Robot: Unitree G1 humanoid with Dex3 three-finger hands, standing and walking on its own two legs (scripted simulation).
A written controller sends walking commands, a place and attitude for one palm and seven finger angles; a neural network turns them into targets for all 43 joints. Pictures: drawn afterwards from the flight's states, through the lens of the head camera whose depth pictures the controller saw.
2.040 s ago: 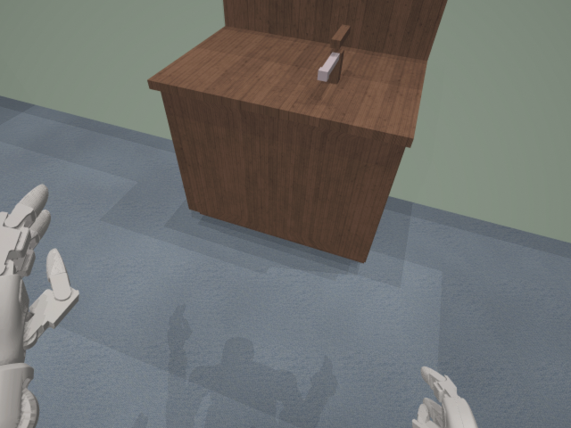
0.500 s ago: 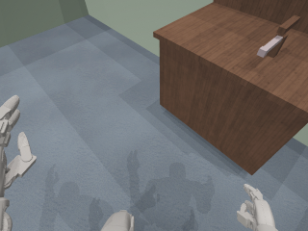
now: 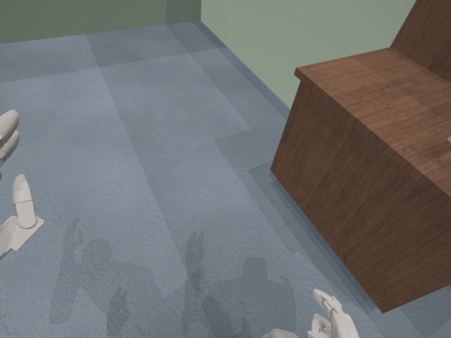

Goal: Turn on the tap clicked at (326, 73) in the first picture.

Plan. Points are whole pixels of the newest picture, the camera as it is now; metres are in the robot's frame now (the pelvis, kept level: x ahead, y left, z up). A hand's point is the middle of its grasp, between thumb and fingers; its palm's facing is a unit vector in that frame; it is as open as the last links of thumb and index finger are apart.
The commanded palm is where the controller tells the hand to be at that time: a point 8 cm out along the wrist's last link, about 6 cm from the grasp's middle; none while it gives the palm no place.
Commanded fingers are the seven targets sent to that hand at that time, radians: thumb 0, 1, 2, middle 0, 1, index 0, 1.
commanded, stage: walk to a spot facing it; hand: left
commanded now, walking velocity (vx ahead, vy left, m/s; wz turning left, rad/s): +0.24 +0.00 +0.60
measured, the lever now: out of the picture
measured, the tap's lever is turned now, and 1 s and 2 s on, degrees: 0 0 0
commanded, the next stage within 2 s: turn to face it in 1.52 s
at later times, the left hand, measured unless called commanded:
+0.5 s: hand out of the picture +0.13 +0.25 +0.18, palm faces +0.66 -0.59 -0.46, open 7.4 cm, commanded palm +0.07 +0.27 +0.17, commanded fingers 0.00 0.90 0.90 -0.20 -0.30 -0.20 -0.30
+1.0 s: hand out of the picture +0.09 +0.30 +0.19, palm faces +0.84 -0.37 -0.40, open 7.4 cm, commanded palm +0.06 +0.30 +0.17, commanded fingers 0.00 0.90 0.90 -0.20 -0.30 -0.20 -0.30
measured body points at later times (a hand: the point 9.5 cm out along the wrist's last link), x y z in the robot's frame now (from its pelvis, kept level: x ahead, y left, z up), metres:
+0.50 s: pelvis +0.01 -0.04 +0.00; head +0.02 -0.07 +0.45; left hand +0.09 +0.28 +0.21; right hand +0.23 -0.24 -0.11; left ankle +0.04 +0.12 -0.69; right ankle -0.05 -0.14 -0.75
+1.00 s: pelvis +0.07 -0.02 +0.00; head +0.06 -0.04 +0.45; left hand +0.04 +0.31 +0.21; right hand +0.31 -0.11 -0.10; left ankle +0.05 +0.09 -0.75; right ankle +0.16 -0.13 -0.71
